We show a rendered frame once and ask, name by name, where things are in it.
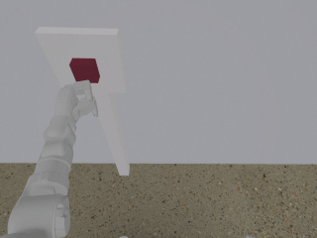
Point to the panel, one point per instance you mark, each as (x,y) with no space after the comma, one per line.
(62,44)

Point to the left robot upper arm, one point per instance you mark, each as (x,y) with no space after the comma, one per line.
(40,216)

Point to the button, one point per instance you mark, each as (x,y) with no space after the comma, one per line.
(85,69)

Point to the left robot hand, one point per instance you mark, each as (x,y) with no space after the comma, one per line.
(67,103)

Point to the robot left forearm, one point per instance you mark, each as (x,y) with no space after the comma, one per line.
(54,164)

